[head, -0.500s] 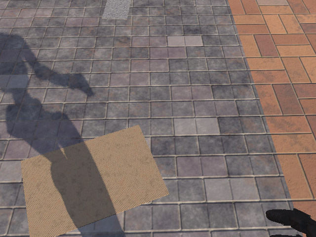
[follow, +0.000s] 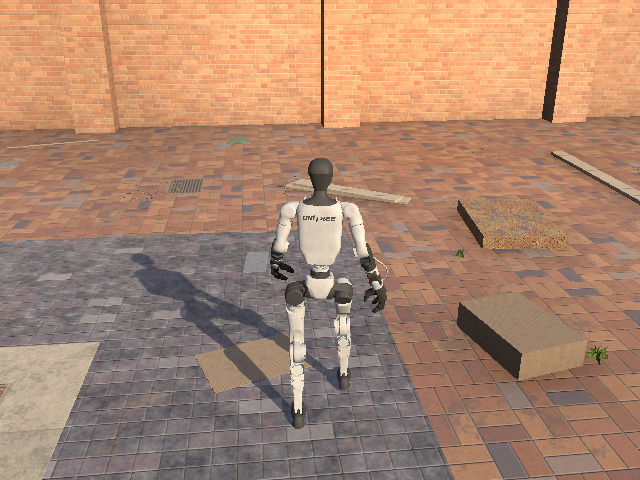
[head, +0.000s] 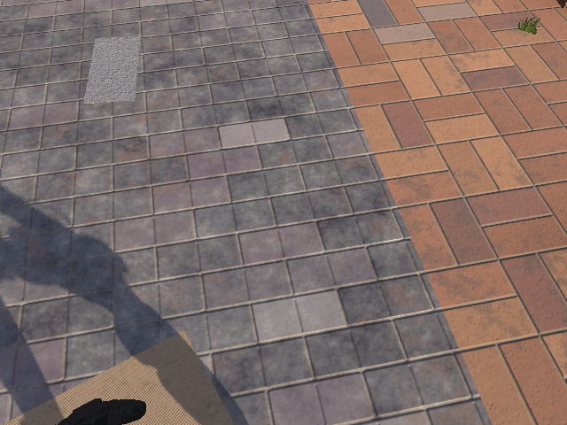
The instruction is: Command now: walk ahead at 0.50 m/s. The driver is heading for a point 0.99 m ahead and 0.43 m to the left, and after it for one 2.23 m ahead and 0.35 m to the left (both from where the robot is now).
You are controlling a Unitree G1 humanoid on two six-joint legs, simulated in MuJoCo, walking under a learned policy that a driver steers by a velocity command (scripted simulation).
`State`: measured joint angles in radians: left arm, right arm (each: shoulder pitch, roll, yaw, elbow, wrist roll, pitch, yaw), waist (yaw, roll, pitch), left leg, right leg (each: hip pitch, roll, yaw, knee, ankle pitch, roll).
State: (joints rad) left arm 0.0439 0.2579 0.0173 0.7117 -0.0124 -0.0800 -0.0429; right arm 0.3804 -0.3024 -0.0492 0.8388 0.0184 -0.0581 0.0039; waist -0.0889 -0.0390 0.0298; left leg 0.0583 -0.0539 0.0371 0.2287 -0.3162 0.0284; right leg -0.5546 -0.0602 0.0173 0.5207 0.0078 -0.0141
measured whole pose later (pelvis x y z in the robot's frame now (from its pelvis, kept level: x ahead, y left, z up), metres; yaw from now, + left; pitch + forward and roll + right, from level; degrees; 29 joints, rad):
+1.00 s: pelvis +0.27 -0.02 +0.00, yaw +30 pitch +2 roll +0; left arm 0.20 0.30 0.07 0.82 0.01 -0.05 0.00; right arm 0.21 -0.31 -0.08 0.62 0.02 0.03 -0.03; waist 0.02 0.03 -0.02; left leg -0.44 -0.10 -0.16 0.71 -0.39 0.04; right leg -0.27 0.01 0.03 0.51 -0.28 -0.01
